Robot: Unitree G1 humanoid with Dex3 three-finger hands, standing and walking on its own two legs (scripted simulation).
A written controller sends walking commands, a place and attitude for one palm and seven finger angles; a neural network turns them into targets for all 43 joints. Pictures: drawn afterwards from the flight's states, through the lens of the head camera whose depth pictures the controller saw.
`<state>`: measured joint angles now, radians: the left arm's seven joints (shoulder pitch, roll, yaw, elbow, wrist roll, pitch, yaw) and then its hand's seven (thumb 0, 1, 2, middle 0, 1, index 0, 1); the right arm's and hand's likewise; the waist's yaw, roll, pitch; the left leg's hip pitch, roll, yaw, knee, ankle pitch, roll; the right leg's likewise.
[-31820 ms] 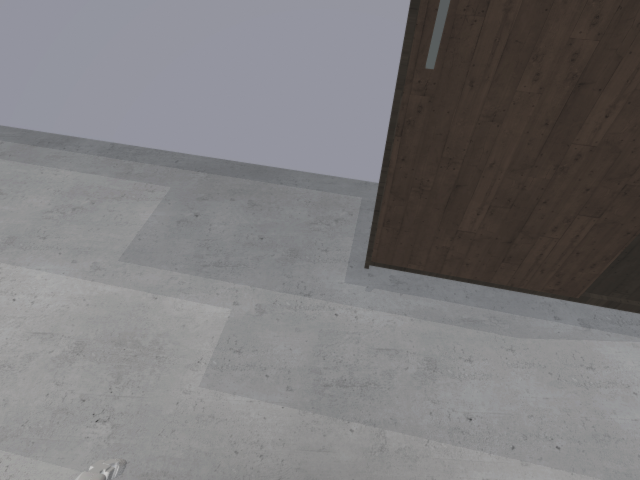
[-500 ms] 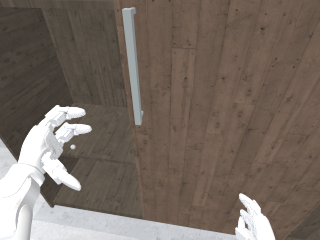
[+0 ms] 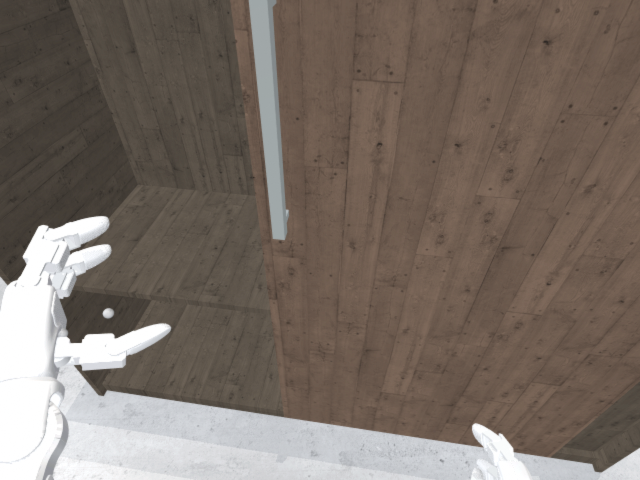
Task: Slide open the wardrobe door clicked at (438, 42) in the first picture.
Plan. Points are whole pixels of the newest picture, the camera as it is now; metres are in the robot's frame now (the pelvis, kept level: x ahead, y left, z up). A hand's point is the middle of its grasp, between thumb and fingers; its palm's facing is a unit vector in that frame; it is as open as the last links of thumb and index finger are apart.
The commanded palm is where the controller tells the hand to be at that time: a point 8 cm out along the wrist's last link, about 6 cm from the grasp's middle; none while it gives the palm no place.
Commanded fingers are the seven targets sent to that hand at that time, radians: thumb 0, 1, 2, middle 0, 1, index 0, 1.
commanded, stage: draw the hand back to the body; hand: left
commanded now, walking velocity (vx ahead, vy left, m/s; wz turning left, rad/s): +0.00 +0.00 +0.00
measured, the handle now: (275, 135) +0.46 +0.13 +0.24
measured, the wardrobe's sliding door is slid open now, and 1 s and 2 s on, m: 0.61 0.61 0.61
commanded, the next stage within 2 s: step back with the hand held close in 0.72 s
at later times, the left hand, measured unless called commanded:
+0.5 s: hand (87, 311) +0.20 +0.27 +0.17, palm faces +0.48 -0.80 -0.35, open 7.8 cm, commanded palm +0.16 +0.30 +0.17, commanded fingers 0.00 0.90 0.90 -0.20 -0.30 -0.20 -0.30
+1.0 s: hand (87, 303) +0.21 +0.27 +0.17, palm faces +0.46 -0.79 -0.41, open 7.5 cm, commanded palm +0.15 +0.30 +0.17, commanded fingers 0.00 0.90 0.90 -0.20 -0.30 -0.20 -0.30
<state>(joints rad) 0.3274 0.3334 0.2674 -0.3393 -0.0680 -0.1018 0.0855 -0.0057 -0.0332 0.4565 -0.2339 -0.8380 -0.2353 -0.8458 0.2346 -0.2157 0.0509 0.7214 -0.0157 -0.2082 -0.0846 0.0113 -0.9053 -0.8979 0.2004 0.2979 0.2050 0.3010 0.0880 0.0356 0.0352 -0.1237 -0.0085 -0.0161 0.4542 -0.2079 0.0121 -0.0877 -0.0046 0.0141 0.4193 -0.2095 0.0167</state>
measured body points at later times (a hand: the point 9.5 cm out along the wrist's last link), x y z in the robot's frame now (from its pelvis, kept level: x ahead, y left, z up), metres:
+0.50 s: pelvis +0.02 +0.00 +0.00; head -0.01 -0.01 +0.45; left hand +0.17 +0.31 +0.19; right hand +0.22 -0.22 -0.07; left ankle +0.03 +0.11 -0.74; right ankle +0.02 -0.13 -0.74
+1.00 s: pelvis +0.01 +0.00 +0.00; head +0.00 -0.01 +0.45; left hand +0.18 +0.31 +0.19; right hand +0.20 -0.23 -0.07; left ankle +0.03 +0.11 -0.74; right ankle +0.02 -0.13 -0.74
